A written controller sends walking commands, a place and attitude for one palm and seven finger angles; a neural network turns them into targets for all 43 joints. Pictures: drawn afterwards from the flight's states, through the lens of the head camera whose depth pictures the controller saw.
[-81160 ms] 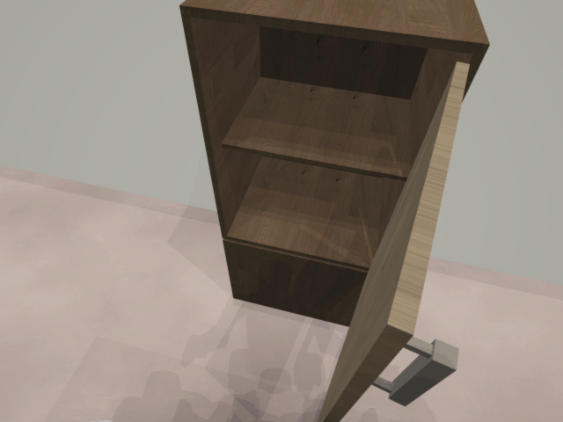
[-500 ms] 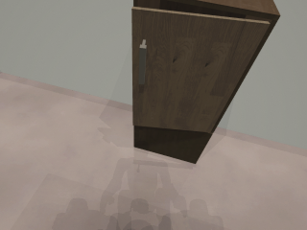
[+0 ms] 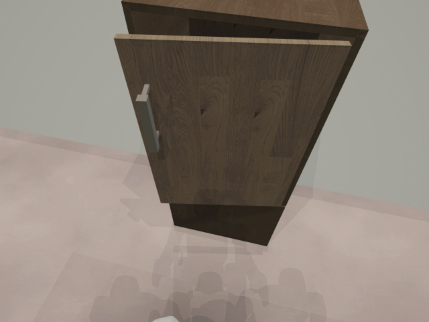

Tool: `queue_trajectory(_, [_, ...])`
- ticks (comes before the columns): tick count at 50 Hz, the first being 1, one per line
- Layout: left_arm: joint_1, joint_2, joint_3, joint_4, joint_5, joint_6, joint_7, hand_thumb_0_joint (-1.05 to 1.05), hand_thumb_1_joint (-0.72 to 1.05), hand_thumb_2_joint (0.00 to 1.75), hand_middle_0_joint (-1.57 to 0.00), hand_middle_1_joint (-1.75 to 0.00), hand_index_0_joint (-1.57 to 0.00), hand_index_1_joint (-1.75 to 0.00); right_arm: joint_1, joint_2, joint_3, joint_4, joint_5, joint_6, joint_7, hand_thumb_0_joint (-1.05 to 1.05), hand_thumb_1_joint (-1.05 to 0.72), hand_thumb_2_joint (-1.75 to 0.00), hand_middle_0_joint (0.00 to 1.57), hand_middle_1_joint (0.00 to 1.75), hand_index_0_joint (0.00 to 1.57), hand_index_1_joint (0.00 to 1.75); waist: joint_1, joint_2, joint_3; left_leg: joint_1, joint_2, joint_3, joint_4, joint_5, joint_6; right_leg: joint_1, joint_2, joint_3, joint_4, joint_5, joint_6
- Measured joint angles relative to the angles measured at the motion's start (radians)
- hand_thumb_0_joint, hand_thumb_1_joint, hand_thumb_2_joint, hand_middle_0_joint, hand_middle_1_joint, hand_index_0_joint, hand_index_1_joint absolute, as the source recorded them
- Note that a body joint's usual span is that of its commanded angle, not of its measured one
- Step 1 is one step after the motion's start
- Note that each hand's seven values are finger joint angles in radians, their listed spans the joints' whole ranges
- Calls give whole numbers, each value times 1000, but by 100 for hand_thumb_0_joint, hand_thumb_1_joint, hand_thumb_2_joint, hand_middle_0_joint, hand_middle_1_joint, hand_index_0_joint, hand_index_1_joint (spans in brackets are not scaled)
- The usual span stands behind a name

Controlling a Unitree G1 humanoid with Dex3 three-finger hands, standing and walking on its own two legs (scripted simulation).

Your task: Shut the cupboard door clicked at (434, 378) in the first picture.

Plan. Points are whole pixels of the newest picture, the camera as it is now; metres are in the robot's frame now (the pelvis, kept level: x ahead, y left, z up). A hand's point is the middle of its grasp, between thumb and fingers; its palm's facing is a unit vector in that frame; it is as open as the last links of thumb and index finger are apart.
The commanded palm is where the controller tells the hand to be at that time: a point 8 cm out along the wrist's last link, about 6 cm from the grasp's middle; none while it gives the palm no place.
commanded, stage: come to a stop and stand still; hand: left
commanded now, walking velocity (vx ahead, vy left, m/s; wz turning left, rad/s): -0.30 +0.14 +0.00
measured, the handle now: (150, 119) +0.51 +0.16 +0.08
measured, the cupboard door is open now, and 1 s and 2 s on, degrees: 12 12 12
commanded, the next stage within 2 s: look again from close up in 1.14 s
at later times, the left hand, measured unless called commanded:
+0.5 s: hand out of the picture +0.07 +0.20 -0.18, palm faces +0.00 -0.97 -0.25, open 7.4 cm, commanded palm none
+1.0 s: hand out of the picture +0.04 +0.27 -0.17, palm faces -0.07 -0.97 -0.24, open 7.4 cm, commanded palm none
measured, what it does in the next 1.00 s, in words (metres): steps on the spot: left foot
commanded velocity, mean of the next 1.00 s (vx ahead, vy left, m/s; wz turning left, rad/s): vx -0.07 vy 0.01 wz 0.00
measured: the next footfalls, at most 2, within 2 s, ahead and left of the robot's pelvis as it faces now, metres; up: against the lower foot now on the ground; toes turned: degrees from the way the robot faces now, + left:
left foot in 0.08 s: +0.07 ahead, +0.12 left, +0.00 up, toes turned -4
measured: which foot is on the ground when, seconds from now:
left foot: up 0.00-0.06, down 0.08-1.00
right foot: down 0.00-1.00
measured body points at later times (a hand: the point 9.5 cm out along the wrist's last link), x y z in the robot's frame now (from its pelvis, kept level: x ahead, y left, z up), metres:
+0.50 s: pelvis +0.03 +0.01 -0.01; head +0.06 +0.01 +0.44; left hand +0.07 +0.25 -0.16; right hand +0.11 -0.24 -0.16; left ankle +0.04 +0.12 -0.73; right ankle -0.01 -0.09 -0.74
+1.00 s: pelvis -0.02 +0.08 +0.00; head +0.00 +0.08 +0.45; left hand +0.04 +0.32 -0.15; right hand -0.01 -0.16 -0.16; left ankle +0.03 +0.12 -0.74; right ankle +0.00 -0.08 -0.74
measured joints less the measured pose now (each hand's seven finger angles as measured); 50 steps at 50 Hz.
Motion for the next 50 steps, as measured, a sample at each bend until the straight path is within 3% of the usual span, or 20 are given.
queue_trajectory(2, [17, -1, -8, 17, -4, 1, 2, 0, 94, 90, -20, -30, -20, -30, -33, 5, 9, -9, 2, -7, -5, 1, -91, -89, 20, 30, 20, 30, 13, 0, 0, 34, -11, -1, -142, 79, -5, 25, 12, 0, 3, -19, 3])
queue_trajectory(4, [37, -10, -18, 35, -10, 7, 8, 0, 93, 90, -20, -30, -20, -30, -58, -2, 14, -10, 5, -18, -11, 1, -92, -89, 20, 30, 20, 30, 25, 13, -3, 89, -10, -12, -266, 242, 10, 41, 30, 0, 34, -55, 10])
queue_trajectory(7, [51, -10, -26, 50, -10, 32, 22, 0, 92, 90, -20, -30, -20, -30, -91, 16, 28, 1, 10, -14, -17, 1, -93, -89, 20, 30, 20, 30, 40, -30, -10, 135, -35, 2, -285, 149, 51, 65, 7, 11, 48, -65, 22])
queue_trajectory(13, [52, -15, -30, 22, -7, 54, 25, 1, 92, 90, -20, -30, -20, -30, -156, 18, 24, -39, 17, 14, -26, 1, -91, -89, 20, 30, 20, 30, 60, -38, 13, 146, -56, 21, -334, 155, 57, 42, -14, 30, 66, -97, 29])
queue_trajectory(20, [49, 7, -15, -27, 4, 58, 26, 1, 91, 90, -20, -30, -21, -30, -167, -14, -1, -72, 13, 46, -21, 1, -91, -89, 20, 30, 21, 30, 53, -7, 35, 99, -52, 9, -248, 144, 39, 7, -14, 38, 121, -119, 14])
queue_trajectory(25, [53, 20, -18, -36, 8, 55, 33, 1, 91, 90, -20, -30, -20, -30, -132, -31, -8, -53, 15, 66, -16, 1, -90, -89, 20, 30, 20, 30, 50, -8, 30, 113, -63, -48, -152, 3, 12, 8, -18, 49, 146, -128, 21])
queue_trajectory(29, [96, 20, -33, -96, 3, 25, 44, 1, 91, 90, -20, -30, -20, -30, -91, -42, -11, -103, 19, 39, -5, 1, -90, -89, 20, 30, 20, 30, 30, -4, 17, 159, -78, -62, -204, 47, 51, -32, -13, 83, 196, -125, 42])
queue_trajectory(31, [82, 29, -36, -105, -3, 31, 45, 1, 91, 90, -20, -30, -21, -30, -69, -36, -6, -112, 14, 21, -5, 1, -91, -89, 20, 30, 20, 30, 20, -24, 23, 172, -100, -49, -211, 49, 72, -44, -35, 95, 238, -124, 49])
queue_trajectory(35, [36, 41, -43, -127, -7, 49, 38, 1, 91, 90, -20, -30, -21, -30, -24, -28, 19, -109, 11, 13, -9, 1, -90, -89, 20, 30, 20, 30, 26, -26, 18, 176, -124, -36, -226, 65, 100, -43, -42, 126, 203, -143, 36])
queue_trajectory(38, [15, 41, -49, -132, -6, 49, 28, 1, 91, 90, -20, -30, -20, -30, -14, -20, 34, -90, 8, 22, -3, 1, -90, -89, 20, 30, 20, 30, 25, -7, 15, 174, -129, -38, -247, 90, 109, -38, -43, 131, 162, -59, 55])
queue_trajectory(44, [35, 41, -57, -126, 0, 57, 16, 1, 91, 90, -20, -30, -20, -30, 8, -17, 39, -67, 3, 21, 6, 1, -92, -89, 20, 30, 21, 30, 13, 10, -12, 164, -146, -33, -322, 152, 125, -58, -43, 156, 116, -60, 48])
queue_trajectory(50, [77, 39, -55, -87, 1, 58, 15, 1, 91, 90, -20, -30, -20, -30, 15, -19, 40, -36, 5, 21, 9, 1, -91, -89, 20, 30, 21, 30, 18, 4, -14, 158, -158, -36, -361, 184, 134, -67, -41, 176, 94, -57, 46])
